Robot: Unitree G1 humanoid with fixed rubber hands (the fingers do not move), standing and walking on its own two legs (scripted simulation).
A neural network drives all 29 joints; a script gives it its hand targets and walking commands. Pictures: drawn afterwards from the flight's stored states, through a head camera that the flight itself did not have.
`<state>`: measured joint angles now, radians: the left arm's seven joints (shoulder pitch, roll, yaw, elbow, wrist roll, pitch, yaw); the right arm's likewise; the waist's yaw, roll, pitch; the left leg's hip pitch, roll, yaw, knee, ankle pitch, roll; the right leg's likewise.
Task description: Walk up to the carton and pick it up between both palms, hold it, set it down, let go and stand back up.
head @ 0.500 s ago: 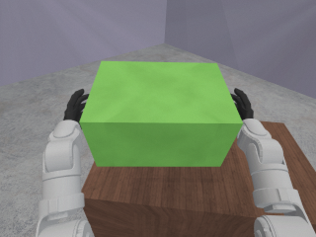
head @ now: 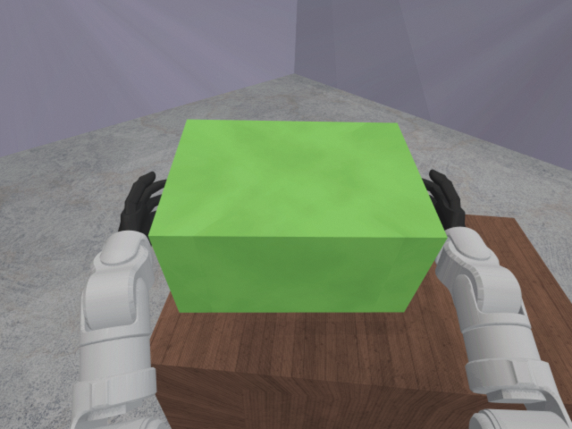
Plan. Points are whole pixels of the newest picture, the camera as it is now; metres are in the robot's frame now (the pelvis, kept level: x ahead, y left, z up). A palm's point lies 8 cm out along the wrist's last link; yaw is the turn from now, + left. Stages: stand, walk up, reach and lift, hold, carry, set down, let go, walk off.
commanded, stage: hold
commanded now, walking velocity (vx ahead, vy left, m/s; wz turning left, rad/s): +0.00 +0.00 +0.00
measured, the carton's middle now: (293, 213) +0.39 +0.01 +0.16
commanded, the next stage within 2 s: set down in 0.92 s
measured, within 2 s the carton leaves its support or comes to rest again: neither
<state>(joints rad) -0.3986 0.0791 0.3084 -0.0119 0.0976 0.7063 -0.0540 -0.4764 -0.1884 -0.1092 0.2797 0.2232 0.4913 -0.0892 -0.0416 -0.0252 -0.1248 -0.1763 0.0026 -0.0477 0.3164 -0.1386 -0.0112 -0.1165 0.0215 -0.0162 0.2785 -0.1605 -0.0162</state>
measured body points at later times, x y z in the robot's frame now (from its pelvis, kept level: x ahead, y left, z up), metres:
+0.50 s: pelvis +0.00 +0.00 +0.00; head -0.05 +0.02 +0.45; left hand +0.34 +0.22 +0.17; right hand +0.36 -0.19 +0.18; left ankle +0.02 +0.12 -0.75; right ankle -0.01 -0.11 -0.75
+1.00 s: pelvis +0.00 +0.00 +0.00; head -0.05 +0.01 +0.45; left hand +0.35 +0.22 +0.17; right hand +0.36 -0.19 +0.18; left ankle +0.02 +0.12 -0.75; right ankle -0.01 -0.11 -0.75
